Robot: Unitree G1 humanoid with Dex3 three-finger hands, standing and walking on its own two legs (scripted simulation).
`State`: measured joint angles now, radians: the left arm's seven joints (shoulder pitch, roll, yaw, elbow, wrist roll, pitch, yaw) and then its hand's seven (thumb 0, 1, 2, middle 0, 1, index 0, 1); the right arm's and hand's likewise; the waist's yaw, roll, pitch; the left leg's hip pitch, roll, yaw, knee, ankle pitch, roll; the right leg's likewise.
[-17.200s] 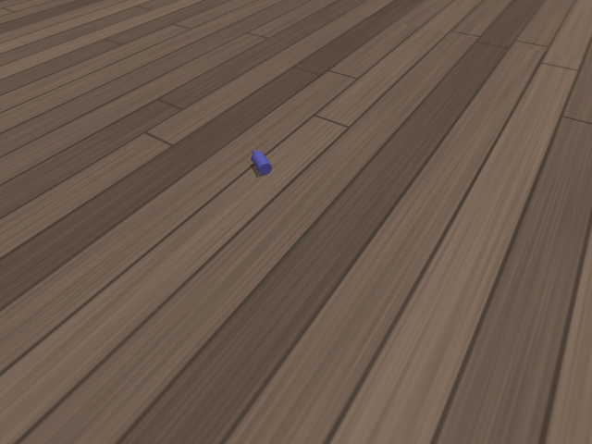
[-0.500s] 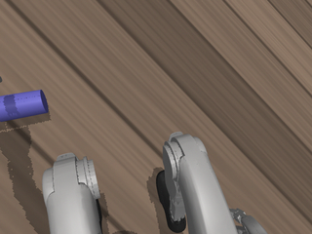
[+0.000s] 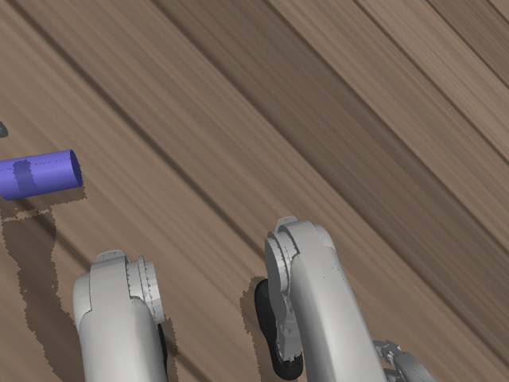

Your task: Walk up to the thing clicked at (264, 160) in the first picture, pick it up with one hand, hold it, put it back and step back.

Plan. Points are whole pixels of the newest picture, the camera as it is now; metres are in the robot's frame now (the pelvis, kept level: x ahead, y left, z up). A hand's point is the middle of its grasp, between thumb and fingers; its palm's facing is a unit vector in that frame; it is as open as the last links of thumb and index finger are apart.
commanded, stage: rise first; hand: left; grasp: from above
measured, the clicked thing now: (24, 177) +0.48 +0.35 -0.29
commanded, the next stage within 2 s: approach in 0.16 s
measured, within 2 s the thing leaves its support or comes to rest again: neither
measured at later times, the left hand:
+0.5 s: hand out of the picture +0.45 +0.34 -0.17, palm faces -0.45 -0.05 -0.89, open 14.0 cm
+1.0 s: hand (9, 171) +0.46 +0.32 -0.17, palm faces -0.50 -0.09 -0.86, open 13.5 cm
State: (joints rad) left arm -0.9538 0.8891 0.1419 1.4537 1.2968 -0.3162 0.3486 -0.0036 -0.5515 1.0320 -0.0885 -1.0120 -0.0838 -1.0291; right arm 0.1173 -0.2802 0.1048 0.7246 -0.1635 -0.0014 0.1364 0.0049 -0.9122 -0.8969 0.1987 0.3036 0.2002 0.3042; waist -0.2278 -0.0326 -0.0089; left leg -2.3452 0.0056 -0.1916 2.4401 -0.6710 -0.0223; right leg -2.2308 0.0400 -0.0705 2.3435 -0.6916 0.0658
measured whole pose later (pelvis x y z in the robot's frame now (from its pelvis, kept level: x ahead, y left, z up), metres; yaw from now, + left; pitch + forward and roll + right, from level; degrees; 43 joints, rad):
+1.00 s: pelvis +0.00 +0.00 +0.00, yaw +0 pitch +33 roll -9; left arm -0.99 0.86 0.11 1.47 1.22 -0.20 0.31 0.00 -0.45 0.95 -0.18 -0.96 -0.18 -0.97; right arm 0.17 -0.28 0.15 0.71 -0.15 -0.03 0.13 0.01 -0.91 -0.89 0.20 0.30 0.20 0.30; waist -0.28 -0.02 0.03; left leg -2.35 0.02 -0.19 2.43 -0.67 -0.03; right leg -2.25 0.05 -0.06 2.34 -0.67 0.07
